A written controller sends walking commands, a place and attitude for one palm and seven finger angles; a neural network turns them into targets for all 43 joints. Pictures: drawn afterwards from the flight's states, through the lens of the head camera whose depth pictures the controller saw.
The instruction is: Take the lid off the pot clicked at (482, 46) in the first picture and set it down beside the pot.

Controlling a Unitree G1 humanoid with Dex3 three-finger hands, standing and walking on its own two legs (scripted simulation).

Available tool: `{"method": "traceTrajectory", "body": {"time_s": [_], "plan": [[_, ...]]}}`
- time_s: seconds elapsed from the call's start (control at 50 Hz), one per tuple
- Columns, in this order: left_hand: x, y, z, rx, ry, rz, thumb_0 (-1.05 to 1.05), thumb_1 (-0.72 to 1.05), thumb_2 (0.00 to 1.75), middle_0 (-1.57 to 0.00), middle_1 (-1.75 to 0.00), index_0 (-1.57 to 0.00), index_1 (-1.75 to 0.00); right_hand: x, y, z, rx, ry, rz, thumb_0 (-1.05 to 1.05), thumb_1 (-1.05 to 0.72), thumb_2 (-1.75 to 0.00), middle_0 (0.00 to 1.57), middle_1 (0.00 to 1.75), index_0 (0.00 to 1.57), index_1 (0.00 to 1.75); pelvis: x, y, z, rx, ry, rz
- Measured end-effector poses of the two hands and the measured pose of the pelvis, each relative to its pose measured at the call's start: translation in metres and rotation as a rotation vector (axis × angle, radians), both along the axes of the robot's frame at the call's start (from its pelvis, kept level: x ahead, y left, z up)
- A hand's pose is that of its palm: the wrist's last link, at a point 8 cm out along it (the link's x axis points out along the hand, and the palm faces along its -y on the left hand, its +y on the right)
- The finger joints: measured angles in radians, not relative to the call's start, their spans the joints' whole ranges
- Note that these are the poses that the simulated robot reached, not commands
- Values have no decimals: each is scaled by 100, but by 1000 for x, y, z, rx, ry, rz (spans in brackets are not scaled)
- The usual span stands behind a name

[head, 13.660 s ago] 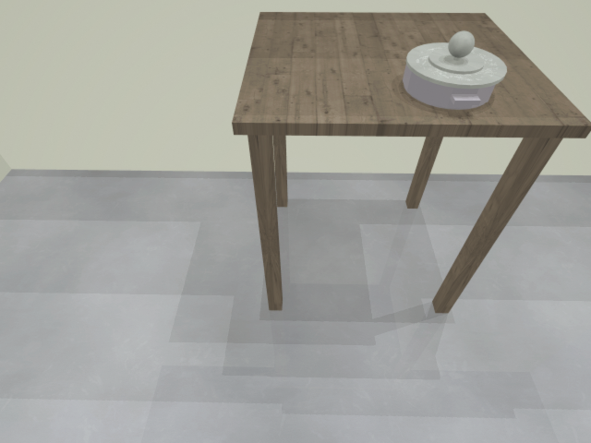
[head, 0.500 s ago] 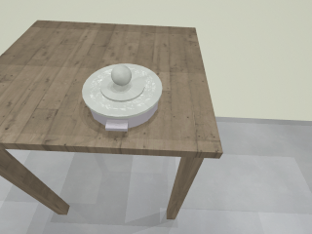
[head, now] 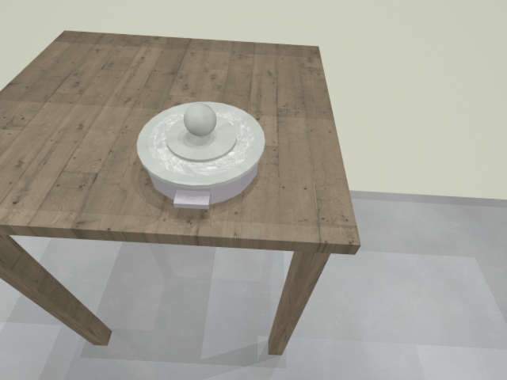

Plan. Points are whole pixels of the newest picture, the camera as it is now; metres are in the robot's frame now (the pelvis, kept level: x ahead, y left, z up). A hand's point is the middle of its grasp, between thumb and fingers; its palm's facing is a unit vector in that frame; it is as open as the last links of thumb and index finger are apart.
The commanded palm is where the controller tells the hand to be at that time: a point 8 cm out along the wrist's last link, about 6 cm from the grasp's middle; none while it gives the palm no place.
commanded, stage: look again from close up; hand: left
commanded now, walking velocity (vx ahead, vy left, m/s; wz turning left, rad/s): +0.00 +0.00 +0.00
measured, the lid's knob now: (200, 119) +0.46 +0.12 +0.17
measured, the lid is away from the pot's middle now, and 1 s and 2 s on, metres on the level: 0.00 0.00 0.00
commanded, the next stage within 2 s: lift the closed hand beside the body in 0.58 s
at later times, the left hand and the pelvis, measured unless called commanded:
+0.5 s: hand out of the picture +0.00 +0.18 -0.18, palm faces +0.04 -0.98 -0.18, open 7.3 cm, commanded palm none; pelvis -0.01 +0.01 +0.00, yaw +0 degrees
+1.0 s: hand out of the picture +0.11 +0.20 -0.01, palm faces +0.20 -0.95 -0.25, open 5.4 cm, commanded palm +0.06 +0.25 +0.03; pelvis -0.04 +0.01 +0.00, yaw +2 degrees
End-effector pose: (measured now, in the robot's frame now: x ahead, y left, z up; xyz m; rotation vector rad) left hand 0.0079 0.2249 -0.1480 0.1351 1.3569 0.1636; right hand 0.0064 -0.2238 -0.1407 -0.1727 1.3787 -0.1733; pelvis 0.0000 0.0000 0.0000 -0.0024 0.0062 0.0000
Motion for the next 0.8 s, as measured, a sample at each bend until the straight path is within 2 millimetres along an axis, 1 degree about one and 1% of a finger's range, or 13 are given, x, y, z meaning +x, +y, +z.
{"method": "traceTrajectory", "body": {"time_s": [0.7, 0.72, 0.74, 0.76, 0.8], "plan": [[-23, 5, 0, -6, 15, 3, 1, 92, 90, -20, -30, -20, -30, -27, 16, 0, 14, 20, -12, 1, -91, -90, 20, 30, 20, 30, -15, 11, 1, -7, -8, 1], [-17, 8, 4, 8, -22, 21, 2, 93, 90, -20, -30, -21, -30, -25, 14, 1, 15, -9, -10, 1, -92, -90, 20, 30, 20, 30, -16, 11, 1, -8, -9, 3], [-4, 14, 16, 37, -114, 32, 2, 94, 90, -21, -30, -21, -30, -19, 12, 4, 10, -67, 5, 2, -92, -90, 20, 30, 20, 30, -17, 12, 1, -5, -9, 6], [12, 20, 32, 73, -223, 38, 3, 94, 90, -22, -31, -22, -31, -12, 10, 7, 6, -135, 15, 2, -93, -90, 20, 30, 20, 30, -18, 13, 0, -2, -10, 13], [42, 27, 66, 140, -417, 21, 3, 95, 90, -24, -34, -25, -34, 10, 6, 12, 12, -268, 51, 2, -93, -90, 20, 30, 20, 30, -20, 15, 1, 0, -20, 30]]}}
